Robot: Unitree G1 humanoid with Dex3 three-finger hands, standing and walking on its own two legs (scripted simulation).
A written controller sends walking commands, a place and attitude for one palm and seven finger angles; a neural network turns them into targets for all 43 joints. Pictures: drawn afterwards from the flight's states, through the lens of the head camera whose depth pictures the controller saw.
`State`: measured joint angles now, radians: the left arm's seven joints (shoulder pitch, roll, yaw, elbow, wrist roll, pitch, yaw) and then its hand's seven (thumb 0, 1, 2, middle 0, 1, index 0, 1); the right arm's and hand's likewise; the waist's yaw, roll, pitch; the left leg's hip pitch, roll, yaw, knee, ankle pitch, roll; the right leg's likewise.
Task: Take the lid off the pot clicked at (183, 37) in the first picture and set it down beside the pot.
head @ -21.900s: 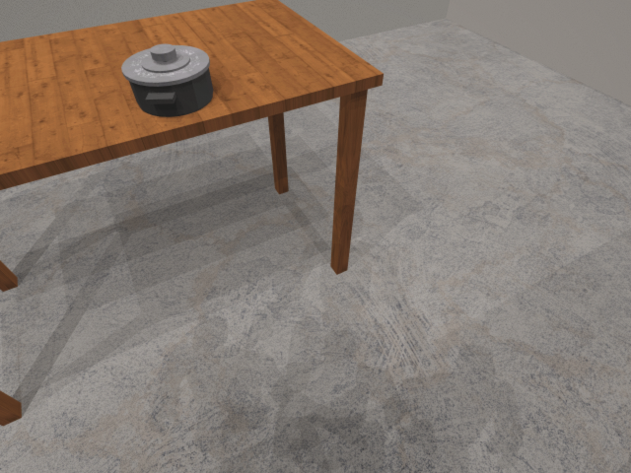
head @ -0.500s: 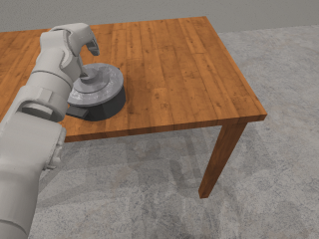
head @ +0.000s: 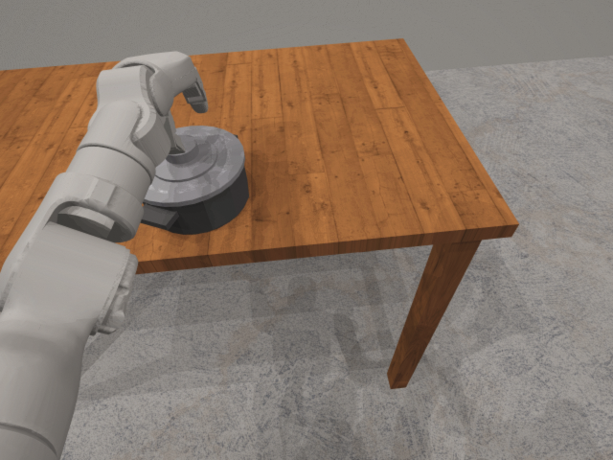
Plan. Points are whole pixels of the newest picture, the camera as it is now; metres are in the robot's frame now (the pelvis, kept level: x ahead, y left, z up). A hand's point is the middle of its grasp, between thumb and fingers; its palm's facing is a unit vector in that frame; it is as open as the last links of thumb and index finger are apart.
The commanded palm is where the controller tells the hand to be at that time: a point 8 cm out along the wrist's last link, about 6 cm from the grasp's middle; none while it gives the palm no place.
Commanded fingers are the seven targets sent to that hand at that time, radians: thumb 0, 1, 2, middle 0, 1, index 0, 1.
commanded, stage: move the open hand above the knob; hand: left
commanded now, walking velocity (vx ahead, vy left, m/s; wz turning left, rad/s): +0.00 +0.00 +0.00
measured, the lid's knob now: (180, 149) +0.51 +0.16 +0.15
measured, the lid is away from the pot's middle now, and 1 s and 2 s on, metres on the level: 0.00 0.00 0.00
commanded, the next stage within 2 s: lower the open fingers around the knob in 1.12 s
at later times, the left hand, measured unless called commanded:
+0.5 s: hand (172, 122) +0.48 +0.15 +0.21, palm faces -0.27 -0.07 -0.96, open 10.2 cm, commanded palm +0.47 +0.16 +0.27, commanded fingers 0.00 -0.21 1.20 -0.77 -0.14 -0.77 -0.14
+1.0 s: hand (169, 124) +0.48 +0.15 +0.21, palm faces -0.27 -0.06 -0.96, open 10.2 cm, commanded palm +0.47 +0.16 +0.27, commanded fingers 0.00 -0.21 1.20 -0.77 -0.14 -0.77 -0.14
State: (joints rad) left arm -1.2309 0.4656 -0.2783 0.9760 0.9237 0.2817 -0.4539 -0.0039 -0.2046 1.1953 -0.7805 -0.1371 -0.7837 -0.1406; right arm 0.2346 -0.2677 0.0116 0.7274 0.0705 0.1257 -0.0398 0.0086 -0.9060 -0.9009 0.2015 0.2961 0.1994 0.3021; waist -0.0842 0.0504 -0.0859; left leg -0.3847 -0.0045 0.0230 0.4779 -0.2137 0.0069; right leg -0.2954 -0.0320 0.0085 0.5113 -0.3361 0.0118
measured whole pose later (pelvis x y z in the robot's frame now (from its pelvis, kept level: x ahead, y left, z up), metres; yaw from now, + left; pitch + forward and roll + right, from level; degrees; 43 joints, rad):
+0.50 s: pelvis +0.00 +0.00 +0.00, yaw +0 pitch +7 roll +1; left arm -1.23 0.48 -0.26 1.00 0.93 0.28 -0.45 0.00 -0.20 1.20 -0.78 -0.14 -0.78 -0.14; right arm 0.24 -0.28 0.01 0.74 0.07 0.13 -0.05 0.01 -0.91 -0.90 0.20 0.30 0.20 0.30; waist -0.09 0.05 -0.08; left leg -0.38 0.00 0.02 0.47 -0.22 0.00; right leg -0.29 -0.03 0.01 0.51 -0.34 0.01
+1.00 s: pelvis +0.00 +0.00 +0.00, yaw +0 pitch +7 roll +1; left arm -1.23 0.46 -0.28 0.97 0.93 0.30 -0.45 0.00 -0.20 1.20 -0.78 -0.14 -0.78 -0.14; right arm 0.22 -0.26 0.02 0.72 0.07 0.13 -0.04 0.01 -0.91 -0.90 0.20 0.30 0.20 0.30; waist -0.08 0.05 -0.09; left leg -0.38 -0.01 0.02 0.48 -0.22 0.01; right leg -0.29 -0.03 0.01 0.51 -0.34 0.01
